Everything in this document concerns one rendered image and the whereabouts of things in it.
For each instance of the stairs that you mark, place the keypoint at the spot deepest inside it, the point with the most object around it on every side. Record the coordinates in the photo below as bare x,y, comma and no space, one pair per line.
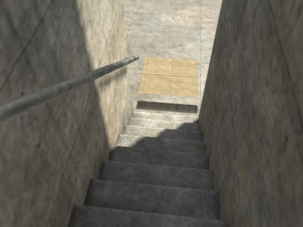
157,175

